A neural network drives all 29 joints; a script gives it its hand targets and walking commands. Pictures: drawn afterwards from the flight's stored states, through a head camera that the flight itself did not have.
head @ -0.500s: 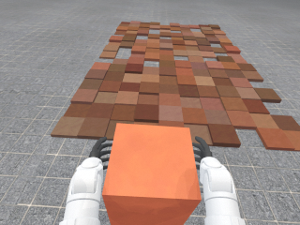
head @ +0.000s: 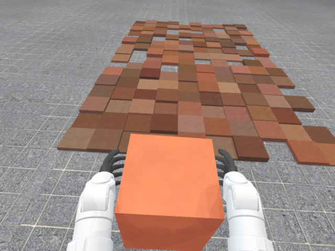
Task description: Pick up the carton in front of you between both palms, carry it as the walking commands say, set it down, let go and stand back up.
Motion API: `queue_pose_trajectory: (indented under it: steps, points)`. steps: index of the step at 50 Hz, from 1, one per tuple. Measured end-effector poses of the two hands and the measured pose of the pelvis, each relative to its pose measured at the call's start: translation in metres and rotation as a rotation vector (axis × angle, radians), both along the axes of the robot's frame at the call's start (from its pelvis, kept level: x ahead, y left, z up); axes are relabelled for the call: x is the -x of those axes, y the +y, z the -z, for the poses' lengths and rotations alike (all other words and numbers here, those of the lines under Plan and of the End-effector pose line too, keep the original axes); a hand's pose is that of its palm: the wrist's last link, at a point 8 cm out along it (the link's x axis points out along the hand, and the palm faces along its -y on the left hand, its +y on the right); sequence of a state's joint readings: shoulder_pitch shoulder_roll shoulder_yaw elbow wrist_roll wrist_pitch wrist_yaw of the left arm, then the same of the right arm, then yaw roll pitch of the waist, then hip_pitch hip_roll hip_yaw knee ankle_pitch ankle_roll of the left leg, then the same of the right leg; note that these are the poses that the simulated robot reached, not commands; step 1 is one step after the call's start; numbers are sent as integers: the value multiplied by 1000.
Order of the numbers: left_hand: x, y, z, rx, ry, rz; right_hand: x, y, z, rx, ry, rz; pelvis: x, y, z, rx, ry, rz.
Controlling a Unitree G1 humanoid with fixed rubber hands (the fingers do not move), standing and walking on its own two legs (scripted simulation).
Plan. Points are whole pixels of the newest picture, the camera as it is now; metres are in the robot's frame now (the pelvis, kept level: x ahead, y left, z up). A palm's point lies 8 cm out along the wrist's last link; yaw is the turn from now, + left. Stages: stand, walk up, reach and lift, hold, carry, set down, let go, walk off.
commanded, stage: hold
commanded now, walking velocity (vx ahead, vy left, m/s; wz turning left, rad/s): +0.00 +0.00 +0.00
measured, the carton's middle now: (167, 195) +0.29 +0.00 -0.02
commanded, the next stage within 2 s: carry in 0.04 s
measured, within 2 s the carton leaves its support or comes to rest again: neither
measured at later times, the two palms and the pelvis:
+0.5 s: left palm (111, 135) +0.39 +0.15 +0.09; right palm (222, 134) +0.40 -0.15 +0.10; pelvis +0.14 +0.00 -0.01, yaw -1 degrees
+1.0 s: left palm (142, 91) +0.67 +0.09 +0.06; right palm (220, 93) +0.68 -0.21 +0.06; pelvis +0.44 -0.05 -0.03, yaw +0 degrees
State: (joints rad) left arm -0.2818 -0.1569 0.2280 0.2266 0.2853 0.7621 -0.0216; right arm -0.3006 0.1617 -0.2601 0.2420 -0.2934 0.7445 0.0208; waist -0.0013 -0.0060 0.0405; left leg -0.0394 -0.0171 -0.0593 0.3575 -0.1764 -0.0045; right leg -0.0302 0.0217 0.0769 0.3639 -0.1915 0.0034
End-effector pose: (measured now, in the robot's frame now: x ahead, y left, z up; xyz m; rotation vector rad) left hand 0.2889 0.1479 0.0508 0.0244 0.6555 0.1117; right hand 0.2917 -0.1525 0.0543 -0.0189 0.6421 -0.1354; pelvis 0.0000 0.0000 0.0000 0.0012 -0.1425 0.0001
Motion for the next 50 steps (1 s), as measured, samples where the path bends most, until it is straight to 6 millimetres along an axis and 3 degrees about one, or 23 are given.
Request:
queue_pose_trajectory:
  steps: [9,15,22,27,33,37,41,47,50]
  points:
    - [-19,-7,-9,2,-38,-1,-16,-7,-7,-22,-40,15,-17,-4,6,-4,127,39]
    - [-48,-26,-30,14,-85,-1,-40,-26,-26,-47,-87,48,-50,-18,6,-1,188,6]
    - [-83,-11,-48,39,-81,-56,-87,-10,-47,-64,-84,31,-107,-11,-1,-32,240,1]
    - [-118,7,-36,70,-77,-77,-123,7,-38,-57,-79,31,-160,4,16,-37,235,34]
    - [-172,-5,-36,74,23,-18,-152,-4,-32,-83,16,126,-219,9,4,-9,240,55]
    - [-220,-17,-42,81,12,11,-192,-16,-40,-86,4,162,-264,3,-2,5,239,54]
    - [-269,-29,-38,84,-1,3,-246,-28,-38,-87,-9,155,-316,-11,3,5,230,52]
    - [-351,-51,-19,58,-35,-41,-342,-51,-13,-114,-38,109,-407,-42,31,19,201,30]
    - [-383,-56,-11,47,23,-73,-384,-56,-4,-111,23,77,-438,-54,25,17,206,8]
